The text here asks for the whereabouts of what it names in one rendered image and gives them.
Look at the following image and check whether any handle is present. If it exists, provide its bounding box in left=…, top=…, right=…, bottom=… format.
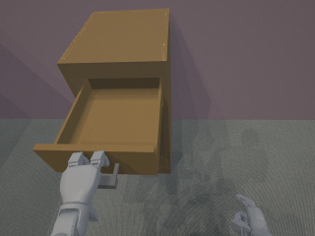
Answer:
left=97, top=163, right=120, bottom=190

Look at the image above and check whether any robot right hand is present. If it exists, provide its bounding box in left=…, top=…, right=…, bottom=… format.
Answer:
left=231, top=194, right=269, bottom=236

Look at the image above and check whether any robot left forearm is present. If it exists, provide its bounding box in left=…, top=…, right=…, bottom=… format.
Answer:
left=50, top=202, right=91, bottom=236

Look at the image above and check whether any robot left hand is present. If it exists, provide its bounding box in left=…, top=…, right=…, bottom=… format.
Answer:
left=60, top=150, right=110, bottom=222

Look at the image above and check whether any cabinet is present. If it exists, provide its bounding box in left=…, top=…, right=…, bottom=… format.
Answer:
left=56, top=8, right=172, bottom=174

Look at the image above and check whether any drawer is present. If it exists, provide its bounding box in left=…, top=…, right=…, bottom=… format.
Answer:
left=32, top=77, right=163, bottom=176

